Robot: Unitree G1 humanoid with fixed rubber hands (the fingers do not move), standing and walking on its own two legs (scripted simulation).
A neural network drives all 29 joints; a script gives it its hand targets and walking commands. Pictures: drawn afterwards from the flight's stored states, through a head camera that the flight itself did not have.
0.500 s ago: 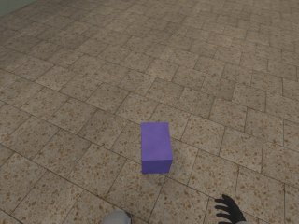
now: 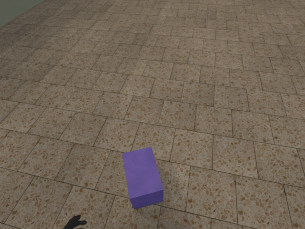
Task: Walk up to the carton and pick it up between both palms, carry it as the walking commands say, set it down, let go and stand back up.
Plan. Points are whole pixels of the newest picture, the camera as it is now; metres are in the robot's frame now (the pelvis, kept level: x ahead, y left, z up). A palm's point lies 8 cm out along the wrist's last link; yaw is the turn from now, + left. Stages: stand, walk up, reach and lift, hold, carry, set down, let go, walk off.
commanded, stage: walk up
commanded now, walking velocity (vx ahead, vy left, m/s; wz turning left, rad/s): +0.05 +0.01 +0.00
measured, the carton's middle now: (142, 177) +0.50 +0.07 -0.65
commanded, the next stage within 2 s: none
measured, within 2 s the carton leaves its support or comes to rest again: neither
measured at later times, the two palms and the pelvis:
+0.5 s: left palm out of the picture +0.04 +0.31 -0.15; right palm (216, 217) +0.17 -0.18 -0.10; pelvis +0.03 +0.06 +0.00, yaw +2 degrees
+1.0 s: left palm out of the picture +0.03 +0.31 -0.13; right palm out of the picture +0.07 -0.19 -0.13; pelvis +0.02 +0.06 +0.01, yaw +5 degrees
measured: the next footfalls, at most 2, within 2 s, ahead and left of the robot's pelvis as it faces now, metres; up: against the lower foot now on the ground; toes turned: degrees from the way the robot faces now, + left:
left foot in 0.36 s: +0.09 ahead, +0.16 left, +0.00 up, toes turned +6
right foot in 0.62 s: +0.05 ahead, -0.05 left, +0.00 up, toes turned -1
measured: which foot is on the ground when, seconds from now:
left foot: up 0.00-0.34, down 0.36-1.00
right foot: down 0.00-0.36, up 0.38-0.60, down 0.62-1.00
